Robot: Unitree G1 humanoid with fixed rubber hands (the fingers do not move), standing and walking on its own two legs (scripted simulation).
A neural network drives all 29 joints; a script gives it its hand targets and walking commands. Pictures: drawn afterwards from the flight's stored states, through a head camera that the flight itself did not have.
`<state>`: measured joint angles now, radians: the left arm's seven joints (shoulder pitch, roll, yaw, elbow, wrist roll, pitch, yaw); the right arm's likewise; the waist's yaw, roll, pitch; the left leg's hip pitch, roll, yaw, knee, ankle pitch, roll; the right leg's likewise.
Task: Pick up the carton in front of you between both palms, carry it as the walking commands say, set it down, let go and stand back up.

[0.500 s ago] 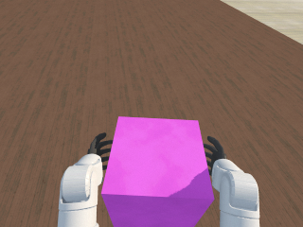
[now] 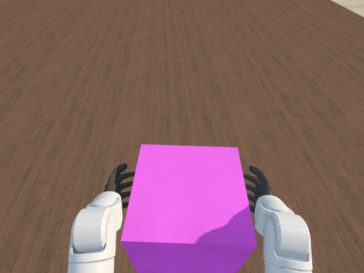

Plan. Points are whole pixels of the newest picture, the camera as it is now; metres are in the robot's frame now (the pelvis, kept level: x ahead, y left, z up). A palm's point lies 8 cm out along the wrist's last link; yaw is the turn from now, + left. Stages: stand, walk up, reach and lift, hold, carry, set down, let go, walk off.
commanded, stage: carry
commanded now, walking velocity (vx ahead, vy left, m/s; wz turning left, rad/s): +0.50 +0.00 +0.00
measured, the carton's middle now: (186, 215) +0.26 +0.01 +0.00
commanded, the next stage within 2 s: none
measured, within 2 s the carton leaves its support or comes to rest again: neither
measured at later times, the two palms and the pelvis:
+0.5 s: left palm (138, 93) +0.61 +0.17 +0.08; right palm (236, 96) +0.59 -0.12 +0.09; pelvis +0.33 +0.04 +0.00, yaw -3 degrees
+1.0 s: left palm (162, 50) +0.92 +0.14 +0.08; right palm (235, 53) +0.92 -0.16 +0.07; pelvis +0.65 -0.01 +0.00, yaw +0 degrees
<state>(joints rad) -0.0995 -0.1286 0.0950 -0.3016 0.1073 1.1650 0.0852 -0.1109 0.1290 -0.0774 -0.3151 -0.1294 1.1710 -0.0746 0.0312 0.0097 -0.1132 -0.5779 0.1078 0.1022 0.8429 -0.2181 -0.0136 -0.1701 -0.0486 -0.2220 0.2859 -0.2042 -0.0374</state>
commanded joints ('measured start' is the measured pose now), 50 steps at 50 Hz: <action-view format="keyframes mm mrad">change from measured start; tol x32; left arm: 1 -446 -914 -721 -101 -429 0 -283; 50 -414 -900 -700 -147 -410 1 -281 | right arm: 1 -378 946 708 -46 371 -11 221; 50 -410 934 735 -130 398 -10 218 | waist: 1 -14 -144 -145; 9 -34 -128 -125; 12 -65 363 -288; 32 -34 151 -81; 36 4 -341 -293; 50 -15 -200 -186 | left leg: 1 -36 -9 43 -189 85 -5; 10 530 -78 139 -382 48 45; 12 839 306 -597 -619 14 242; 30 649 143 42 -640 360 99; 33 567 83 147 -329 540 47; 37 -107 -55 -78 496 -243 9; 50 132 -74 75 -276 167 -7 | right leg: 1 209 -220 147 -126 205 -81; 9 169 -157 -8 163 428 -9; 14 -532 -30 209 1030 -264 33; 33 -25 69 -75 155 87 8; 36 446 -380 756 -82 33 -202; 50 212 -188 26 22 693 -41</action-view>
